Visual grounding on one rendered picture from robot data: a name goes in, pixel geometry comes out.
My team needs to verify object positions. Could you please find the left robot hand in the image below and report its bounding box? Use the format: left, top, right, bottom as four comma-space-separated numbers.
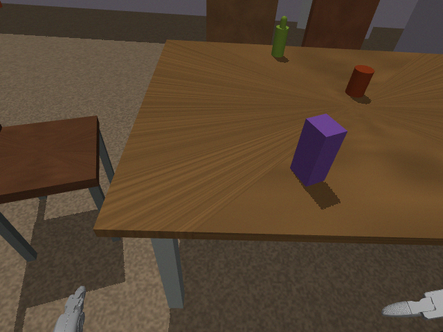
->
53, 286, 86, 332

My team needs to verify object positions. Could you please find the right robot hand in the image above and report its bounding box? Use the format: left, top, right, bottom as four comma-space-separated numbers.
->
381, 289, 443, 320

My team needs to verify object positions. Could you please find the table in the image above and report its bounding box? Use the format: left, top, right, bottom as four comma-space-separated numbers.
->
93, 39, 443, 308

